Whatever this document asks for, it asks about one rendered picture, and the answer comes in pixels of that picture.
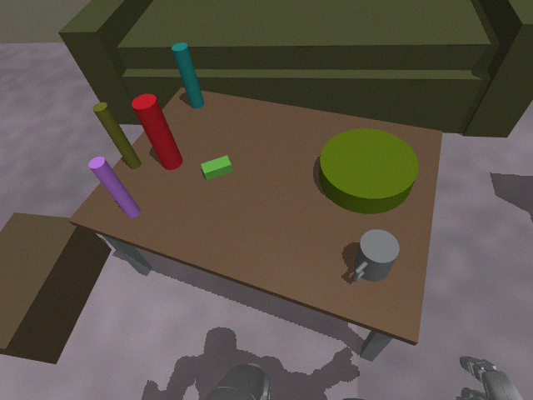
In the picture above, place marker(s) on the coffee table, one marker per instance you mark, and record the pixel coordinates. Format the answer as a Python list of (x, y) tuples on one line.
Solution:
[(268, 225)]

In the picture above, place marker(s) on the sofa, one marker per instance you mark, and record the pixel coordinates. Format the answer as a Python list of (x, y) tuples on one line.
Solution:
[(457, 66)]

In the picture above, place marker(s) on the right robot hand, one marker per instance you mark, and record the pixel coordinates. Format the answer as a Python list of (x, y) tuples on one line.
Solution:
[(497, 385)]

